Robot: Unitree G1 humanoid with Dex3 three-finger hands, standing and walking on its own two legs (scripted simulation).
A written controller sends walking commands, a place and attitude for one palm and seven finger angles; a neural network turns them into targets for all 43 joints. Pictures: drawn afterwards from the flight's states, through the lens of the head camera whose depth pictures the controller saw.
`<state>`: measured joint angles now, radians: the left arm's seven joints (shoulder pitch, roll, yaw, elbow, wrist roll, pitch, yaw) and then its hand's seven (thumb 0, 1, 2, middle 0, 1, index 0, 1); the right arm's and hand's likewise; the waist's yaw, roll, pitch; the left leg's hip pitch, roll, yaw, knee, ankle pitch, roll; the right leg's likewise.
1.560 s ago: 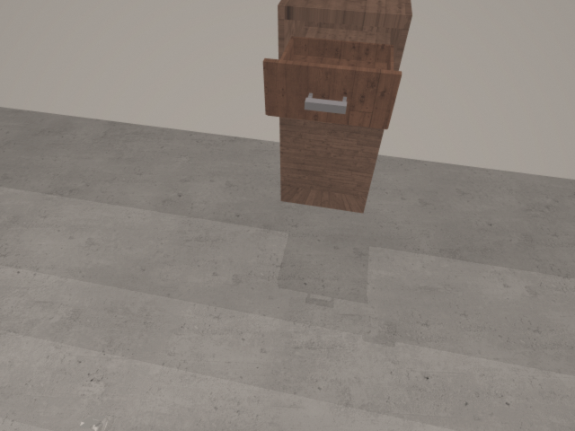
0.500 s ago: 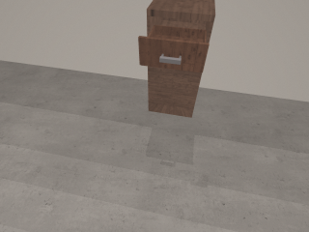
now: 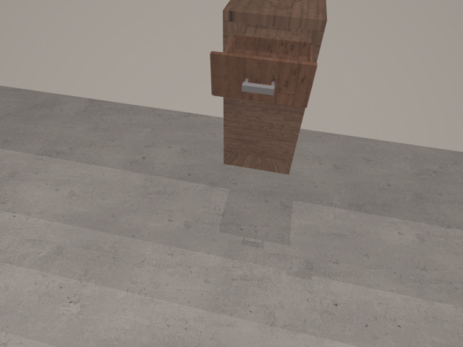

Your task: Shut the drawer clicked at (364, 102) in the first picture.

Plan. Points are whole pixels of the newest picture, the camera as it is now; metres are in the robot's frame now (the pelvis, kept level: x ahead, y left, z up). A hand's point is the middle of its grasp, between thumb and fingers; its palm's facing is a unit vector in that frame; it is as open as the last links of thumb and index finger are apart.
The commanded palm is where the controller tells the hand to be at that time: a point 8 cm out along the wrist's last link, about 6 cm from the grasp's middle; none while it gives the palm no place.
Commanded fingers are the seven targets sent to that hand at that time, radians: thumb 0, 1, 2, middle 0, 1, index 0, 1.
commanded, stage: walk to a spot facing it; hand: left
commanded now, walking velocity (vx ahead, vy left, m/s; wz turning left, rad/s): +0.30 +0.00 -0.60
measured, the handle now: (258, 85) +0.93 -0.04 -0.03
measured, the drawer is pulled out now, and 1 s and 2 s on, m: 0.29 0.29 0.29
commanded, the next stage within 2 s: turn to face it in 1.00 s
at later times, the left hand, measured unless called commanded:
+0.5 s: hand out of the picture +0.10 +0.13 -0.17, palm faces -0.12 -0.97 -0.20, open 7.4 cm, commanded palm none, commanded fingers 0.00 0.90 0.90 -0.20 -0.30 -0.20 -0.30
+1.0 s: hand (187, 234) +0.43 +0.14 -0.18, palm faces -0.38 -0.90 -0.21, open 7.4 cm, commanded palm none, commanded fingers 0.00 0.90 0.90 -0.20 -0.30 -0.20 -0.30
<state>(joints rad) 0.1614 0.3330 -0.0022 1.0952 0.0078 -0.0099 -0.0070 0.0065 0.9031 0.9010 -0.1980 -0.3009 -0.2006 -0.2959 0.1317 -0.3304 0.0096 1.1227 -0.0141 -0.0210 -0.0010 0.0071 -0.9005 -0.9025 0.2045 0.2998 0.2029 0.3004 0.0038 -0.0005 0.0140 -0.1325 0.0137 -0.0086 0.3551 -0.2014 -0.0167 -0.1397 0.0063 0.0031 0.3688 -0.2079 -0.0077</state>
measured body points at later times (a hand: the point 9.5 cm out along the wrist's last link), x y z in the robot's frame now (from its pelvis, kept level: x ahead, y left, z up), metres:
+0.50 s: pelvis +0.09 -0.04 -0.01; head +0.11 -0.06 +0.44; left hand +0.11 +0.19 -0.16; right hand +0.07 -0.29 -0.17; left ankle +0.11 +0.09 -0.66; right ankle +0.04 -0.11 -0.75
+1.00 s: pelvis +0.29 -0.02 -0.01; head +0.32 -0.01 +0.43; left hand +0.45 +0.19 -0.17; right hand +0.26 -0.27 -0.15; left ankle +0.38 +0.05 -0.75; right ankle +0.23 -0.13 -0.67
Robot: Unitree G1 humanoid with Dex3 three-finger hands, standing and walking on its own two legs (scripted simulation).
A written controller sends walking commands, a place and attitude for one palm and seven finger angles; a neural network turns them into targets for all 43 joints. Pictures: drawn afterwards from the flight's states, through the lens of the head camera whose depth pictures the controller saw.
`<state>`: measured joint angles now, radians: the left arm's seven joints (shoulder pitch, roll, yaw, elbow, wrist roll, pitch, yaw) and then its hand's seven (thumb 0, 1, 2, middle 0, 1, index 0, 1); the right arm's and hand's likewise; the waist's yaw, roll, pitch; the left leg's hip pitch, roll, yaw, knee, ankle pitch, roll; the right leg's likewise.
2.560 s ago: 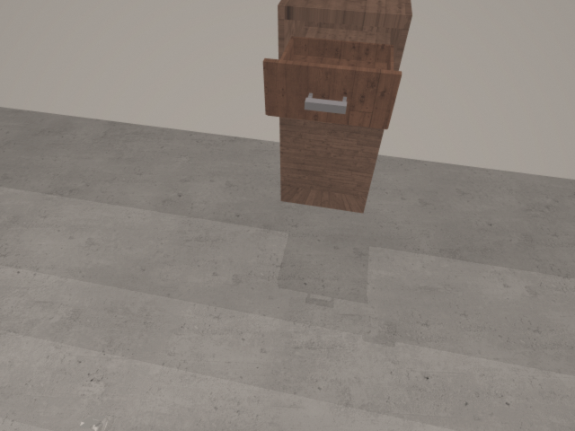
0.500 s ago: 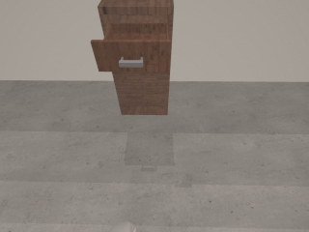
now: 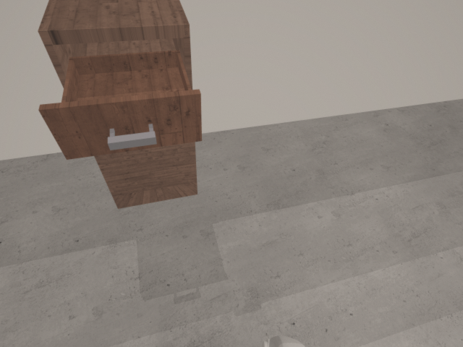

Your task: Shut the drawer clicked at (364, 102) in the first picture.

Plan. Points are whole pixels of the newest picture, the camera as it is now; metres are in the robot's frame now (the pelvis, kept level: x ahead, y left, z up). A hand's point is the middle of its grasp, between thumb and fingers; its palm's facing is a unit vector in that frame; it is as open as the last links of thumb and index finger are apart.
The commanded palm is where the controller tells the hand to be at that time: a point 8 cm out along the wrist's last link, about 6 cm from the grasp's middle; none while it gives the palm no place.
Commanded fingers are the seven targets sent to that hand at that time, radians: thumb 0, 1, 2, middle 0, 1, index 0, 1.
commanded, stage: turn to face it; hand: left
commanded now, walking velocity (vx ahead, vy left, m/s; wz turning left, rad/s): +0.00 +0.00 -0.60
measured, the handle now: (132, 135) +0.56 +0.30 -0.01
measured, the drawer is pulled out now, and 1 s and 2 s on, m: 0.29 0.29 0.29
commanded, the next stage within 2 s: take the last steps up to it in 0.92 s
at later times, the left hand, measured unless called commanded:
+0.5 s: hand (154, 322) +0.19 +0.17 -0.18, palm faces +0.03 -1.00 -0.09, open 7.4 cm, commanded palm none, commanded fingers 0.00 0.90 0.90 -0.20 -0.30 -0.20 -0.30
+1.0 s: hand out of the picture +0.08 +0.18 -0.15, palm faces +0.30 -0.91 -0.27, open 7.4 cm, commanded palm none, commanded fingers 0.00 0.90 0.90 -0.20 -0.30 -0.20 -0.30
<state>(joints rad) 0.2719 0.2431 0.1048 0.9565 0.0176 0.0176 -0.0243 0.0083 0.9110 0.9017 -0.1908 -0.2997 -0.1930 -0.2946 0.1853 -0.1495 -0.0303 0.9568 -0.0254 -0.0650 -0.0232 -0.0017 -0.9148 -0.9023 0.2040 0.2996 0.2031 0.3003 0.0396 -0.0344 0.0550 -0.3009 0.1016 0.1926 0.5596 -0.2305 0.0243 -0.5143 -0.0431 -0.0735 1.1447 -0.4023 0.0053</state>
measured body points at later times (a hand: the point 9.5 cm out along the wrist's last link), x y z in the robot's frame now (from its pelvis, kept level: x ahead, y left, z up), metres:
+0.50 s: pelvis +0.07 +0.02 -0.01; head +0.08 +0.05 +0.44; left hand +0.19 +0.22 -0.17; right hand +0.04 -0.20 -0.15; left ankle +0.07 +0.10 -0.73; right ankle +0.09 -0.13 -0.71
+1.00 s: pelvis +0.06 -0.03 +0.00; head +0.08 -0.05 +0.45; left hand +0.06 +0.23 -0.13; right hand +0.19 -0.27 -0.15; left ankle +0.05 +0.09 -0.70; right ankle +0.09 -0.14 -0.73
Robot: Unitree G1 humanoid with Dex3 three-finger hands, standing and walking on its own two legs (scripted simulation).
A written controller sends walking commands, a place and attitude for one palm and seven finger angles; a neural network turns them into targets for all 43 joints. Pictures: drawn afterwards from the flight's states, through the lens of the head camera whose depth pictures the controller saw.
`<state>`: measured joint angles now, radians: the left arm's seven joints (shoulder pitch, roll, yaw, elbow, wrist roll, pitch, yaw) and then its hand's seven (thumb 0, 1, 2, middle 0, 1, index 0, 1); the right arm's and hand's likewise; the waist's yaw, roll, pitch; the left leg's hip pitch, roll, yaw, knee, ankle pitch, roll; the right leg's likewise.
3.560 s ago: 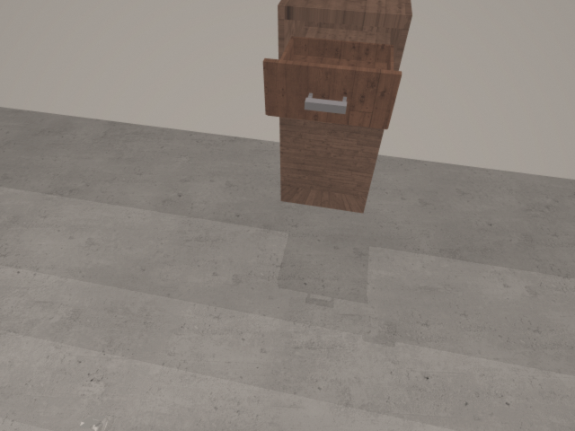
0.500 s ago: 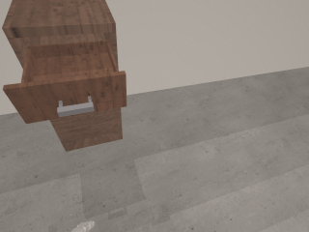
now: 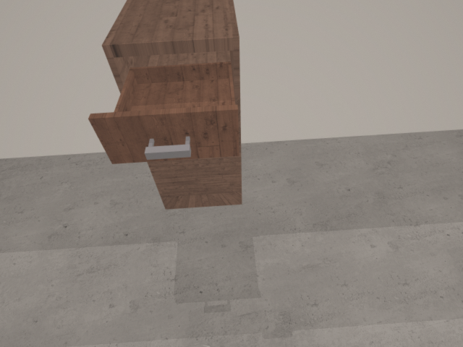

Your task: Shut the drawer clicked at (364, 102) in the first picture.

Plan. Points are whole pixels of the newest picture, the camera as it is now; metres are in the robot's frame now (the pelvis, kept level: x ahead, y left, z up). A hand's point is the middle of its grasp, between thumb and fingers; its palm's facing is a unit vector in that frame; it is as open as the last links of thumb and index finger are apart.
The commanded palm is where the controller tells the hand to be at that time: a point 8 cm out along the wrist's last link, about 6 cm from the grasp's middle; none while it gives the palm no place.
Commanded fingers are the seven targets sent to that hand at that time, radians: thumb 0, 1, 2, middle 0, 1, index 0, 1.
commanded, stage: take the last steps up to it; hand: left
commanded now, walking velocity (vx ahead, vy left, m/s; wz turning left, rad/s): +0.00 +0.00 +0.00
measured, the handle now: (169, 146) +0.57 +0.19 -0.01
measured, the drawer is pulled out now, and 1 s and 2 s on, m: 0.29 0.29 0.29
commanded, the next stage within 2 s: come to a stop and stand still in 1.10 s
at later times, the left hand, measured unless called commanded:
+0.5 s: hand out of the picture -0.04 +0.20 -0.17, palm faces +0.14 -0.98 -0.11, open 7.4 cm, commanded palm none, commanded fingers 0.00 0.90 0.90 -0.20 -0.30 -0.20 -0.30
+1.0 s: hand (169, 285) +0.27 +0.17 -0.16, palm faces +0.09 -0.98 -0.19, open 7.2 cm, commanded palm none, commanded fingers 0.00 0.90 0.90 -0.20 -0.30 -0.20 -0.30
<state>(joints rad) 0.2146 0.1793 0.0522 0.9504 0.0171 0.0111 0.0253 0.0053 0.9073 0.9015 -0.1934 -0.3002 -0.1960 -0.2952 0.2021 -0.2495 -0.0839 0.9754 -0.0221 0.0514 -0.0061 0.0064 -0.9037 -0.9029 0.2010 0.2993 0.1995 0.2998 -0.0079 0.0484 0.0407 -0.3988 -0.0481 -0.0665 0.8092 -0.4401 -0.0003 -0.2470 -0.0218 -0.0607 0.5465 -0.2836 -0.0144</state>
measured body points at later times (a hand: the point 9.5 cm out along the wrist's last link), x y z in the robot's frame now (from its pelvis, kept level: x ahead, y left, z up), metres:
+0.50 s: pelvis +0.03 +0.04 +0.01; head +0.04 +0.07 +0.46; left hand -0.05 +0.26 -0.16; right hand +0.07 -0.20 -0.12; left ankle -0.03 +0.13 -0.73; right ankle +0.05 -0.10 -0.66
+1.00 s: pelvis +0.19 -0.01 +0.00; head +0.20 -0.01 +0.45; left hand +0.27 +0.22 -0.15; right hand +0.18 -0.24 -0.16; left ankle +0.17 +0.11 -0.67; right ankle +0.24 -0.11 -0.73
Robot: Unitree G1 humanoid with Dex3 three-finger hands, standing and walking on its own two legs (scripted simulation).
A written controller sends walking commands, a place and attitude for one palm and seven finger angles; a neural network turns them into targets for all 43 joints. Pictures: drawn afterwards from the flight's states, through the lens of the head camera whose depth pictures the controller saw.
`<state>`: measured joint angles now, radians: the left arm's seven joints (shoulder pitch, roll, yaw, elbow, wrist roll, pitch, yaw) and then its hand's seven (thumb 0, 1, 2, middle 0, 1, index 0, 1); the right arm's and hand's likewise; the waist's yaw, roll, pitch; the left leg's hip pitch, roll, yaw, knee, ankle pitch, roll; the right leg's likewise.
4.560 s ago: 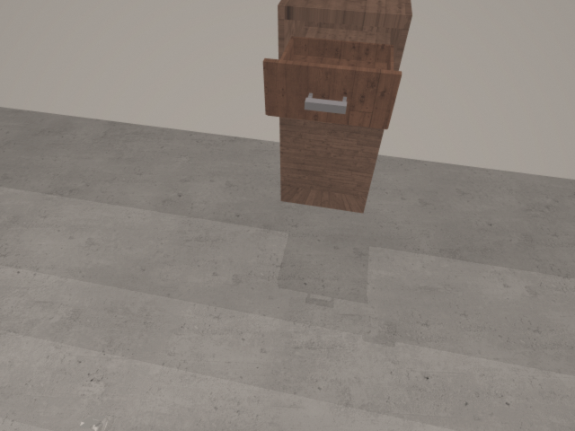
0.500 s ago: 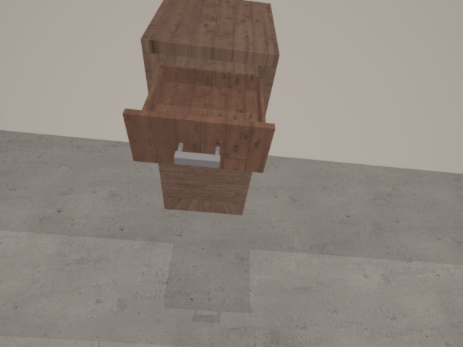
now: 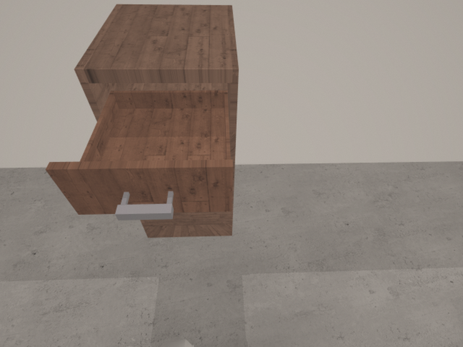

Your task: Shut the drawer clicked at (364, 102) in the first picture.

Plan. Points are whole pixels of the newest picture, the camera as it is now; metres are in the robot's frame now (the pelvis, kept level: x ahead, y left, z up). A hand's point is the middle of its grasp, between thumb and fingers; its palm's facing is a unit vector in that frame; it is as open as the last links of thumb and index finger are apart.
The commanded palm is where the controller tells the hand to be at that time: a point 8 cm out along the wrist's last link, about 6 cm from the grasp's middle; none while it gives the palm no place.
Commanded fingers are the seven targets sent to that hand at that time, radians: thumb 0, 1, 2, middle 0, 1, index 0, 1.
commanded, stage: take the last steps up to it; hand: left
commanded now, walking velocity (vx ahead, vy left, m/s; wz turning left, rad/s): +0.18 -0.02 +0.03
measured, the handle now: (146, 203) +0.39 +0.19 -0.01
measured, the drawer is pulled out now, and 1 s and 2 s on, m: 0.29 0.29 0.29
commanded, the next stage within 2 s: come to a stop and stand still in 0.10 s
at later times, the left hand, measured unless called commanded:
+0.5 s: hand out of the picture +0.10 +0.19 -0.18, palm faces +0.05 -0.99 -0.16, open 7.4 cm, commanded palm none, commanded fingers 0.00 0.90 0.90 -0.20 -0.30 -0.20 -0.30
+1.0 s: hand out of the picture +0.09 +0.17 -0.15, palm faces +0.07 -0.97 -0.25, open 7.4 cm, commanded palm none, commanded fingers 0.00 0.90 0.90 -0.20 -0.30 -0.20 -0.30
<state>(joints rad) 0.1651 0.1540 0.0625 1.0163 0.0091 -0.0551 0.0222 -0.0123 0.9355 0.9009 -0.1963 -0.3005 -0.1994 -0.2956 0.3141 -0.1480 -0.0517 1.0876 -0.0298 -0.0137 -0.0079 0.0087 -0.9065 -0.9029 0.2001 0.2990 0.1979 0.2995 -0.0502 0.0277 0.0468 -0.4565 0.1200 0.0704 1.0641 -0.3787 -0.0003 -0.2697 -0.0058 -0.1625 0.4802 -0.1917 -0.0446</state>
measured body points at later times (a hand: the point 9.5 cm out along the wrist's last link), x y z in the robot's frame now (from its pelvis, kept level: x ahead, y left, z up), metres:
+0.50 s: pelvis +0.09 +0.01 +0.01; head +0.13 +0.04 +0.46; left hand +0.10 +0.24 -0.16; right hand +0.12 -0.22 -0.13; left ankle +0.11 +0.11 -0.73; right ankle +0.09 -0.14 -0.68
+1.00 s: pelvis +0.06 -0.03 +0.01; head +0.08 -0.04 +0.46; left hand +0.09 +0.22 -0.13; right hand +0.11 -0.27 -0.15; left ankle +0.03 +0.13 -0.71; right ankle +0.09 -0.14 -0.73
